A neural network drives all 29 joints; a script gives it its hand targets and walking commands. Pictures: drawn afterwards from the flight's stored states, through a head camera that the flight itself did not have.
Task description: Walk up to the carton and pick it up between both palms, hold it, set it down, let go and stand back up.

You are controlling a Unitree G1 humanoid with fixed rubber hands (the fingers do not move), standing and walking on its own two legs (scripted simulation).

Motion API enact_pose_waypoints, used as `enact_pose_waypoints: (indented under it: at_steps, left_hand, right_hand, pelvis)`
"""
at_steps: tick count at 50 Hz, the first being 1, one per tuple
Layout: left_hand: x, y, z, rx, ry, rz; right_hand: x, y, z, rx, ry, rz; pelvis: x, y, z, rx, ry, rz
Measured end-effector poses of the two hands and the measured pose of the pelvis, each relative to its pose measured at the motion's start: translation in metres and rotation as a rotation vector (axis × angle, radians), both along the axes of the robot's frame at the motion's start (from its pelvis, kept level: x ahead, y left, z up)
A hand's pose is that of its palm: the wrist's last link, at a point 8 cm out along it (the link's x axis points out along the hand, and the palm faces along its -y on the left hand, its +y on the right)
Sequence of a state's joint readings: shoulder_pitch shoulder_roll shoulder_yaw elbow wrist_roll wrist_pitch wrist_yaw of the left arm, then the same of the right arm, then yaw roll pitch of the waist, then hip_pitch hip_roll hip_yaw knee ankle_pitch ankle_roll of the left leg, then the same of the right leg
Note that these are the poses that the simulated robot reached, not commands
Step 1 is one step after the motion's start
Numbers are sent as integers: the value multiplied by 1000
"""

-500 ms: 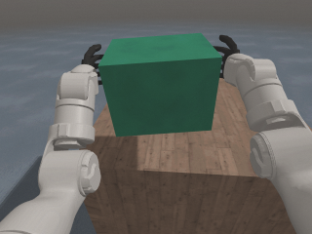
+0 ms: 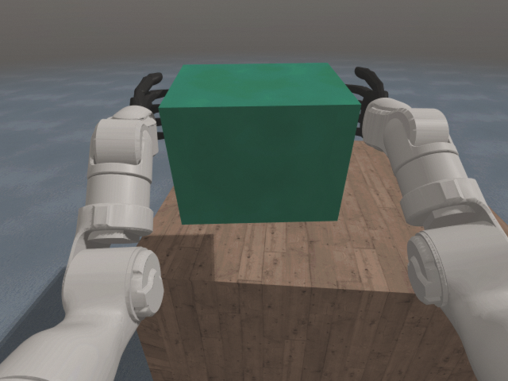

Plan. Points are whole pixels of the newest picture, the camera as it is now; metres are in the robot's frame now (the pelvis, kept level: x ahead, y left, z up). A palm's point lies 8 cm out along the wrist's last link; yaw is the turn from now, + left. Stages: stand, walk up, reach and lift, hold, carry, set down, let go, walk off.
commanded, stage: hold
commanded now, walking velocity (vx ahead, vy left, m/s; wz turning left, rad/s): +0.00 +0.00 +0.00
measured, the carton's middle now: (257, 140) +0.39 +0.00 +0.29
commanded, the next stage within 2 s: none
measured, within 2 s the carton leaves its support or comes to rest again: neither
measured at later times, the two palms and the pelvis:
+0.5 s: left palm (157, 131) +0.39 +0.15 +0.31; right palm (367, 122) +0.39 -0.17 +0.31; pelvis +0.01 -0.01 +0.00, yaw +0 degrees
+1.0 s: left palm (147, 123) +0.36 +0.16 +0.33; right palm (375, 111) +0.36 -0.17 +0.34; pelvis +0.00 +0.00 +0.00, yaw +0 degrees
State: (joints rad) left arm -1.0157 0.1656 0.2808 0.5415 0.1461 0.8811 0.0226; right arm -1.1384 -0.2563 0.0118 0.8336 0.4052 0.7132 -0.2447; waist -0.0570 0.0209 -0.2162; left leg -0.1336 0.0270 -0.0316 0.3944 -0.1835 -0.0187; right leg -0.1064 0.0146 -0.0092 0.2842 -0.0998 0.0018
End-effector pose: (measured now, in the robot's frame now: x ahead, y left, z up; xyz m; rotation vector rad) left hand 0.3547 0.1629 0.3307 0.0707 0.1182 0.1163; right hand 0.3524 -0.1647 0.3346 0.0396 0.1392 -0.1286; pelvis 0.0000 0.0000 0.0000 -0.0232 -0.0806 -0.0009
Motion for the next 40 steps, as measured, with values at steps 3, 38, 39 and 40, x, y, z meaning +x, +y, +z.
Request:
enact_pose_waypoints:
  at_steps: [3,38,39,40]
  left_hand:
    - [-1,-2,-3,4,10,-3]
    - [15,-3,-9,8,32,8]
    - [13,-2,-7,8,28,8]
    - [11,-2,-6,7,24,7]
  right_hand:
    - [-1,-1,6,10,10,-5]
    - [16,-2,-22,-29,33,9]
    - [13,-2,-20,-31,29,8]
    - [11,-2,-17,-32,25,8]
  pelvis:
    - [-3,-1,0,1,-4,0]
    - [7,-3,0,2,13,0]
    - [6,-2,0,2,11,0]
    - [5,-2,0,2,9,0]
